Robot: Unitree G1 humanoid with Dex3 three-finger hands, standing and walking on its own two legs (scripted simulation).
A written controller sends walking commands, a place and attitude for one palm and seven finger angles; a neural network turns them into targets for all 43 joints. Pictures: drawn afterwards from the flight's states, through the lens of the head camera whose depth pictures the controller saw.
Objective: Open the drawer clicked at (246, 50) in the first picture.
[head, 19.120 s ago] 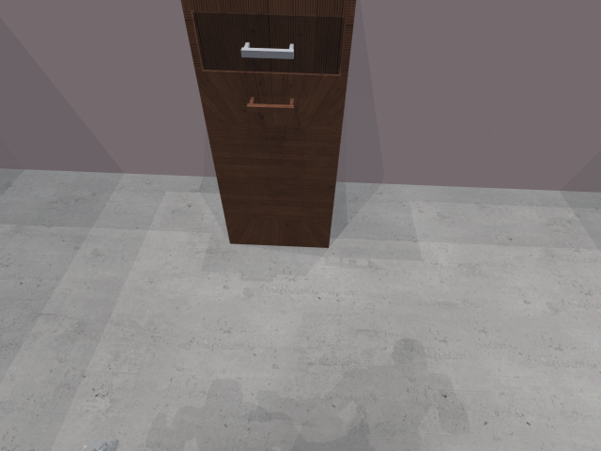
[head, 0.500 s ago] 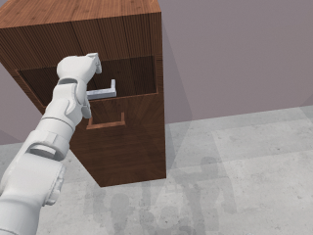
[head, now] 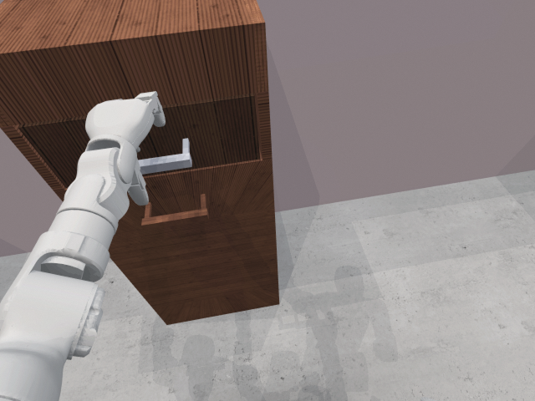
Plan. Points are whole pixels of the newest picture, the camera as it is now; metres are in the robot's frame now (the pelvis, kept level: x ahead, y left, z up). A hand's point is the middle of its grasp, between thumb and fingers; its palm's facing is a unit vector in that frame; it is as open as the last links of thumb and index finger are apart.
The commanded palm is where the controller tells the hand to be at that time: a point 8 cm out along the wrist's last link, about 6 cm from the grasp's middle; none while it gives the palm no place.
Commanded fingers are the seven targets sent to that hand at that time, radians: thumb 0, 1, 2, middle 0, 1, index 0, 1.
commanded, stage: re-aim the fingers above the handle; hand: left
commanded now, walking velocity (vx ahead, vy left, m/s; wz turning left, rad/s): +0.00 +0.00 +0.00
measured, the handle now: (152, 157) +0.50 +0.21 +0.09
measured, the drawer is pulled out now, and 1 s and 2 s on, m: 0.00 0.00 0.00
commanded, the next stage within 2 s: lower the fingers behind the handle in 1.02 s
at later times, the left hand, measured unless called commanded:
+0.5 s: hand (121, 142) +0.46 +0.23 +0.16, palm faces +0.03 -0.03 -1.00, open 13.7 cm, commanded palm +0.44 +0.23 +0.22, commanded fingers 0.00 -0.50 0.30 -0.30 -1.20 -0.30 -1.20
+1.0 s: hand (122, 142) +0.46 +0.23 +0.16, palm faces +0.03 -0.02 -1.00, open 13.6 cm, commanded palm +0.45 +0.23 +0.21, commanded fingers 0.00 -0.50 0.30 -0.30 -1.20 -0.30 -1.20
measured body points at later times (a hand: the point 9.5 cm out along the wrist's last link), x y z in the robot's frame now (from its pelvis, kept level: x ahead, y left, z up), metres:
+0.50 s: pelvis +0.00 +0.00 +0.00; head +0.02 -0.02 +0.45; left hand +0.45 +0.23 +0.21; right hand +0.10 -0.26 -0.13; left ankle -0.01 +0.09 -0.73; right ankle -0.02 -0.09 -0.73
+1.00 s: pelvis +0.00 +0.00 +0.00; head +0.02 -0.02 +0.45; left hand +0.45 +0.22 +0.21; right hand +0.11 -0.25 -0.13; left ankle -0.01 +0.09 -0.73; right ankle -0.02 -0.09 -0.73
